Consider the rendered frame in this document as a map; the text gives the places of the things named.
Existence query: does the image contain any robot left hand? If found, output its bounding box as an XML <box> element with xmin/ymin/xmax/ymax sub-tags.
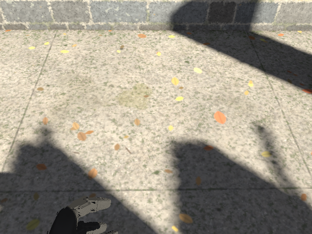
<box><xmin>47</xmin><ymin>196</ymin><xmax>118</xmax><ymax>234</ymax></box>

